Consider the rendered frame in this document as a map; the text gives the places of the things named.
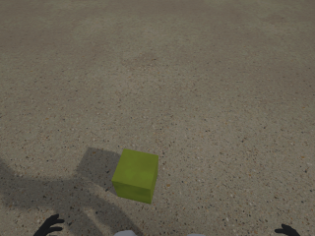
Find carton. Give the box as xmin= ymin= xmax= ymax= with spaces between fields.
xmin=111 ymin=148 xmax=158 ymax=205

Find robot left hand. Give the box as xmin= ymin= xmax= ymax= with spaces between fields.
xmin=33 ymin=213 xmax=65 ymax=236

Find robot right hand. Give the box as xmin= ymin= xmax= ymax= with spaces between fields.
xmin=275 ymin=223 xmax=300 ymax=236

